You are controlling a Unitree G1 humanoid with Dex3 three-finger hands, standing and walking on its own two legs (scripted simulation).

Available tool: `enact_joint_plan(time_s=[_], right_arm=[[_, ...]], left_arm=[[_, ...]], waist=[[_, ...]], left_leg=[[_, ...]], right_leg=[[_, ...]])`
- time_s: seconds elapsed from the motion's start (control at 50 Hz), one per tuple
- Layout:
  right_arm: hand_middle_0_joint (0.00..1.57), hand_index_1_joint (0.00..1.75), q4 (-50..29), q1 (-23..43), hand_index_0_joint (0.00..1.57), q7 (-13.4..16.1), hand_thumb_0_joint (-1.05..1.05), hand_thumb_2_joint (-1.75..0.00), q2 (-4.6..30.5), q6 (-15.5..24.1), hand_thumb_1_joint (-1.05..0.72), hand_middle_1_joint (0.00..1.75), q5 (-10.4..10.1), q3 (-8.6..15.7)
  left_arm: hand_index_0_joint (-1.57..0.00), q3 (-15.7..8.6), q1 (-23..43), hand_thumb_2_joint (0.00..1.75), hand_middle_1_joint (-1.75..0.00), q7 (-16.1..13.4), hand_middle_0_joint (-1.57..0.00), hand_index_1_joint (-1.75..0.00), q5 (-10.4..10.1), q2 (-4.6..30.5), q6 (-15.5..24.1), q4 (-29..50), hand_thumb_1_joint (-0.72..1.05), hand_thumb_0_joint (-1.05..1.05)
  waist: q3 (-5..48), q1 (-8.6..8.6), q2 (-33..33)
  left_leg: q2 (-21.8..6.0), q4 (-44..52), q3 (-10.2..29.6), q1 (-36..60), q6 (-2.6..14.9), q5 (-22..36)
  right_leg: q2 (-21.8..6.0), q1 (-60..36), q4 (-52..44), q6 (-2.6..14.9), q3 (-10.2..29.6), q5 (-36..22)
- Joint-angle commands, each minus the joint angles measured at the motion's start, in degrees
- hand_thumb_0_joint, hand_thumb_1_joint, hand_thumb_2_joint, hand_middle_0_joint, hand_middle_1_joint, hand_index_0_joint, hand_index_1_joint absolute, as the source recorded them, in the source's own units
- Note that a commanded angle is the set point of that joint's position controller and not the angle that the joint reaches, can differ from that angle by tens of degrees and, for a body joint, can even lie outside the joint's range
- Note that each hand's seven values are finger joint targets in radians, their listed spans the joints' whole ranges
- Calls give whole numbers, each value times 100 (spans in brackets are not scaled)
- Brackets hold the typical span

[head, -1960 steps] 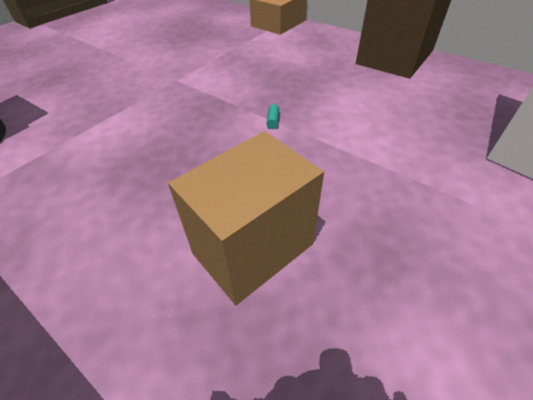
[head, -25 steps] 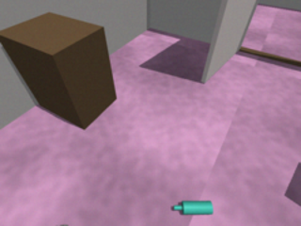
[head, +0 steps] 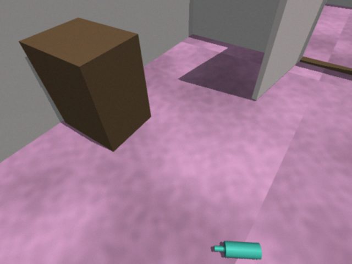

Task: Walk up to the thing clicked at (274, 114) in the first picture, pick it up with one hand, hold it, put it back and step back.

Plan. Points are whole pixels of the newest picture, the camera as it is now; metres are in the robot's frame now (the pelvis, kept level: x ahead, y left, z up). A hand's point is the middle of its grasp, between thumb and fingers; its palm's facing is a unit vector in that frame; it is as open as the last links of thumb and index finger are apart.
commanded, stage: walk up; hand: right
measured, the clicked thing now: (236, 249) +0.36 -0.26 -0.75
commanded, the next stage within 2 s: stand in 0.60 s
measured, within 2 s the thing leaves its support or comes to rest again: neither
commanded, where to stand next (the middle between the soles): +0.02 +0.01 m, yaw -1 degrees
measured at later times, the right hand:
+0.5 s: hand out of the picture +0.08 -0.25 -0.16, palm faces -0.01 +0.95 -0.32, open 7.3 cm
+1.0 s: hand out of the picture +0.09 -0.26 -0.15, palm faces -0.03 +0.94 -0.34, open 7.3 cm
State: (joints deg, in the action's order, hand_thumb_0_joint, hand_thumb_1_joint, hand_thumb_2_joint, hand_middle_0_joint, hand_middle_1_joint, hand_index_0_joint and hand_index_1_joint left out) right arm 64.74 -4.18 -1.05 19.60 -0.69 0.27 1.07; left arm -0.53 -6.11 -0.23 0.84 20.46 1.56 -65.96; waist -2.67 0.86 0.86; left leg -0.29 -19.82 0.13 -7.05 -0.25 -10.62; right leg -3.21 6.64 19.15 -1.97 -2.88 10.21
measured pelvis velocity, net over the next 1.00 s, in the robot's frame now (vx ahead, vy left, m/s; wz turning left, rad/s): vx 0.01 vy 0.00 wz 0.00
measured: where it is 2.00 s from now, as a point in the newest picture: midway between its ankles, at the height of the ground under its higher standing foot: outside the picture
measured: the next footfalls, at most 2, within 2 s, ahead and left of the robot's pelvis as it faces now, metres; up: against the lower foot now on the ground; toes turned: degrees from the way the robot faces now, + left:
none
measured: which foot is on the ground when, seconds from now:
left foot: down 0.00-1.00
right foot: down 0.00-1.00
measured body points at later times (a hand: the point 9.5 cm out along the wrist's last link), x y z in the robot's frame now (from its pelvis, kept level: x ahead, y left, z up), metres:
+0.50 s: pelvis +0.00 +0.00 +0.00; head +0.01 +0.00 +0.45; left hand +0.08 +0.30 -0.13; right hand +0.08 -0.30 -0.14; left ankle +0.00 +0.12 -0.75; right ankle +0.00 -0.14 -0.75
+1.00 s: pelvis +0.01 +0.00 +0.00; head +0.02 +0.00 +0.45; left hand +0.08 +0.29 -0.13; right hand +0.09 -0.31 -0.13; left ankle +0.00 +0.12 -0.75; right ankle +0.00 -0.14 -0.75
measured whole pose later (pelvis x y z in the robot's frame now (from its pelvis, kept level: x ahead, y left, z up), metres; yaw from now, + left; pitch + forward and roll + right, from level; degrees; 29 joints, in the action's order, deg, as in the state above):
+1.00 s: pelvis +0.01 +0.00 +0.00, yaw +0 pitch -2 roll +0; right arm 64.7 -5.2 -0.2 20.4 0.4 0.3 -0.2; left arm -0.2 -5.1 0.7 0.8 19.5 0.5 -66.0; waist -2.7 0.4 0.2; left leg -0.6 -17.8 0.3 -6.4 -0.6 -9.9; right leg -2.9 6.0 17.3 -1.7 -3.1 9.6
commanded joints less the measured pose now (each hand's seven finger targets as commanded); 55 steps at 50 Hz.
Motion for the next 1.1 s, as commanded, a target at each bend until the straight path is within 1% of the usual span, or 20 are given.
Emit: enact_joint_plan(time_s=[0.0,0.14,0.24,0.38,0.44,0.52,0.56,0.58,0.62,0.66,0.72,0.76,0.82,0.86,0.9,0.96,0.98,1.0,1.04,1.08], right_arm=[[20,30,-325,218,20,69,0,-90,1231,120,-90,30,9,228],[20,30,-335,158,20,63,0,-90,1198,117,-90,30,2,218],[20,30,-321,99,20,68,0,-90,1210,113,-90,30,14,228],[20,30,-354,129,20,75,0,-90,1233,129,-90,30,33,247],[20,30,-362,48,20,76,0,-90,1230,136,-90,30,31,237],[20,30,-355,32,20,76,0,-90,1205,136,-90,30,18,226],[20,30,-365,26,20,78,0,-90,1224,135,-90,30,16,236],[20,30,-383,70,20,110,0,-90,1267,194,-90,30,5,181],[20,30,-354,33,20,130,0,-90,1283,239,-90,30,10,172],[20,30,-328,37,20,144,0,-90,1287,236,-90,30,8,162],[20,30,-321,59,20,146,0,-90,1266,230,-90,30,-8,126],[20,30,-317,94,20,156,0,-90,1288,224,-90,30,2,123],[20,30,-312,53,20,154,0,-90,1284,244,-90,30,1,96],[20,30,-316,82,20,165,0,-90,1303,246,-90,30,9,97],[20,30,-316,104,20,166,0,-90,1313,242,-90,30,6,102],[20,30,-316,81,20,157,0,-90,1302,241,-90,30,-7,96],[20,30,-329,72,20,154,0,-90,1324,252,-90,30,4,95],[20,30,-320,28,20,157,0,-90,1280,257,-90,30,-2,81],[20,30,-338,61,20,165,0,-90,1317,263,-90,30,5,84],[20,30,-333,72,20,172,0,-90,1327,261,-90,30,6,83]], left_arm=[[-20,-181,275,90,-30,-78,-20,-30,-20,1231,125,372,90,0],[-20,-194,250,90,-30,-77,-20,-30,-16,1233,125,398,90,0],[-20,-213,289,90,-30,-76,-20,-30,-20,1226,114,427,90,0],[-20,-232,230,90,-30,-65,-20,-30,-9,1196,92,437,90,0],[-20,-226,237,90,-30,-58,-20,-30,-12,1189,91,434,90,0],[-20,-227,263,90,-30,-57,-20,-30,-11,1195,101,431,90,0],[-20,-240,211,90,-30,-66,-20,-30,-13,1211,104,417,90,0],[-20,-209,386,90,-30,-47,-20,-30,-19,1170,49,402,90,0],[-20,-205,364,90,-30,-35,-20,-30,-37,1133,27,417,90,0],[-20,-202,320,90,-30,-38,-20,-30,-40,1171,15,386,90,0],[-20,-166,341,90,-30,-24,-20,-30,-42,1140,-1,356,90,0],[-20,-167,368,90,-30,-13,-20,-30,-31,1128,-13,355,90,0],[-20,-164,323,90,-30,2,-20,-30,-23,1146,-10,327,90,0],[-20,-176,328,90,-30,5,-20,-30,-22,1166,-25,321,90,0],[-20,-169,341,90,-30,10,-20,-30,-21,1136,-20,327,90,0],[-20,-179,339,90,-30,13,-20,-30,-21,1173,-2,311,90,0],[-20,-179,352,90,-30,13,-20,-30,-16,1145,9,329,90,0],[-20,-177,346,90,-30,13,-20,-30,-20,1161,9,320,90,0],[-20,-185,315,90,-30,9,-20,-30,-13,1148,7,313,90,0],[-20,-195,328,90,-30,5,-20,-30,-19,1156,0,318,90,0]], waist=[[448,-63,-131],[485,-71,-76],[392,-74,-14],[324,-21,-5],[376,-48,-54],[332,-52,-141],[410,-43,-122],[408,-90,-227],[551,-50,-137],[606,-37,-147],[413,-44,-178],[398,-48,-44],[403,-50,-58],[427,-40,-61],[428,-40,-64],[435,-68,-108],[515,-58,-60],[496,-84,-88],[513,-63,-23],[617,-46,-65]], left_leg=[[-641,303,526,29,163,777],[-622,307,534,-68,160,766],[-582,336,508,-166,138,684],[-593,417,575,-240,172,456],[-598,406,602,-240,168,496],[-573,356,562,-184,137,748],[-584,297,572,-119,161,825],[-704,365,571,-54,155,1003],[-710,337,557,18,137,1304],[-724,317,552,64,143,1373],[-714,454,567,-15,119,906],[-695,466,534,-77,123,723],[-706,489,540,-55,112,771],[-738,530,559,-44,105,731],[-726,506,539,-42,114,711],[-726,480,529,9,124,805],[-722,412,491,-13,129,970],[-720,428,484,-1,118,1042],[-722,430,471,20,115,1070],[-752,378,479,77,127,1273]], right_leg=[[-484,-75,-291,273,442,-608],[-498,-262,-295,283,424,-650],[-503,-262,-310,299,421,-566],[-458,-253,-293,288,384,-341],[-470,-328,-304,289,386,-369],[-486,-286,-365,275,405,-476],[-500,-328,-351,275,389,-582],[-564,-270,-314,245,423,-833],[-570,-417,-280,243,417,-1093],[-572,-482,-265,235,397,-1117],[-521,-299,-387,214,411,-640],[-530,-276,-431,205,447,-582],[-543,-303,-398,222,453,-662],[-529,-272,-384,239,450,-503],[-526,-260,-424,232,468,-504],[-541,-271,-428,236,481,-620],[-566,-384,-408,222,481,-868],[-562,-355,-389,219,488,-967],[-551,-330,-380,216,478,-930],[-579,-459,-327,229,461,-1119]])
